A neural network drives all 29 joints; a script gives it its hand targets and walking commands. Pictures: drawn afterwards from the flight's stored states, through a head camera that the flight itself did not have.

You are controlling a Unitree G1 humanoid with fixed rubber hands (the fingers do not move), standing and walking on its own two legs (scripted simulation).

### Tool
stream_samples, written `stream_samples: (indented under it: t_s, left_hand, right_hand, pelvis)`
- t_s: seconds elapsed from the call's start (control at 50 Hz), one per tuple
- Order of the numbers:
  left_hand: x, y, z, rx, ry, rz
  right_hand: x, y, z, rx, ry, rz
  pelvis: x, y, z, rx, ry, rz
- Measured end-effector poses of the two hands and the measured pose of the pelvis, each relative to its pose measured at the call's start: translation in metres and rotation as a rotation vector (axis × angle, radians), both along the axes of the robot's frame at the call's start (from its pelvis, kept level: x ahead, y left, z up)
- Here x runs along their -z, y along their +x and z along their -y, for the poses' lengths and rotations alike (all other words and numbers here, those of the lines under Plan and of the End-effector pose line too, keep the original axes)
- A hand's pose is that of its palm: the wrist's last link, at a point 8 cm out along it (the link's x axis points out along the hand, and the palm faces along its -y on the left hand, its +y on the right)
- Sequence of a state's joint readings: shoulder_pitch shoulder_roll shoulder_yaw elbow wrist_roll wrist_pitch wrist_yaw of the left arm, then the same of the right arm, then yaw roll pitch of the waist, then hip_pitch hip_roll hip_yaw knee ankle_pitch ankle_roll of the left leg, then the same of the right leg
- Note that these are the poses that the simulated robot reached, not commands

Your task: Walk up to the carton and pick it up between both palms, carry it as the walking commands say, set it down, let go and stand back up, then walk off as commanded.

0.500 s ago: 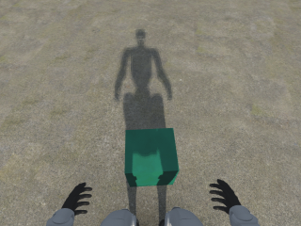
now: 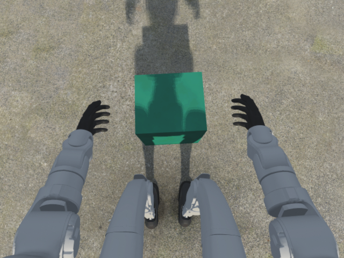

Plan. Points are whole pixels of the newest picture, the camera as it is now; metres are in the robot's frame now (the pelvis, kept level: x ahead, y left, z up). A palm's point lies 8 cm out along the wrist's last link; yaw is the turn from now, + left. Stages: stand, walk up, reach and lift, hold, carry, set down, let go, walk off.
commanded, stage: reach and lift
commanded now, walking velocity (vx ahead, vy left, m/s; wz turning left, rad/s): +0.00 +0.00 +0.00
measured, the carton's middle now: (170, 113) +0.54 +0.03 -0.51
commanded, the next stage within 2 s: none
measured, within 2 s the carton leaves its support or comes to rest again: neither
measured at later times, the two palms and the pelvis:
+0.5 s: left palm (94, 106) +0.45 +0.23 -0.16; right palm (241, 101) +0.47 -0.18 -0.15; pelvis +0.02 +0.00 -0.02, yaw +1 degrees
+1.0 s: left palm (109, 118) +0.46 +0.23 -0.30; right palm (230, 116) +0.47 -0.19 -0.30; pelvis -0.03 +0.01 -0.15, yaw +1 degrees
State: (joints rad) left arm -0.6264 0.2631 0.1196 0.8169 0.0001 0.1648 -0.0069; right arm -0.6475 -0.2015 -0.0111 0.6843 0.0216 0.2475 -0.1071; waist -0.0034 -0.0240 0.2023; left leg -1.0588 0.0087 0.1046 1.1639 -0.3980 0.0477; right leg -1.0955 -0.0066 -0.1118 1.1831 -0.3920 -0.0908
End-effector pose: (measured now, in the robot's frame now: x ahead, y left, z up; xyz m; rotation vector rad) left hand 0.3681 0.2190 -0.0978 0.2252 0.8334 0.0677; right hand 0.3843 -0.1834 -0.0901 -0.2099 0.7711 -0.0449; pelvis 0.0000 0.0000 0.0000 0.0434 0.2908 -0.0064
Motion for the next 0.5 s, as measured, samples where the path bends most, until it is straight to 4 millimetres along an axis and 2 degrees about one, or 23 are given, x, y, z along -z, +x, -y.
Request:
stream_samples:
  t_s: [0.12, 0.24, 0.36, 0.5]
  left_hand:
    - [0.013, 0.041, 0.005, -0.017, -0.015, 0.046]
    - [0.028, 0.068, 0.004, -0.053, -0.038, 0.082]
    - [0.046, 0.082, -0.003, -0.081, -0.040, 0.087]
    - [0.061, 0.082, -0.012, -0.096, -0.038, 0.078]
  right_hand:
    - [0.019, 0.032, -0.007, 0.010, 0.024, 0.011]
    - [0.033, 0.060, -0.008, 0.046, 0.056, 0.049]
    - [0.047, 0.080, -0.010, 0.053, 0.076, 0.059]
    - [0.059, 0.083, -0.007, 0.062, 0.079, 0.054]
  pelvis:
    - [0.006, 0.004, -0.001, -0.005, 0.001, -0.107]
    - [0.012, 0.012, -0.001, -0.011, 0.002, -0.225]
    - [0.016, 0.016, -0.002, -0.014, 0.002, -0.294]
    - [0.019, 0.017, -0.004, -0.015, -0.002, -0.319]
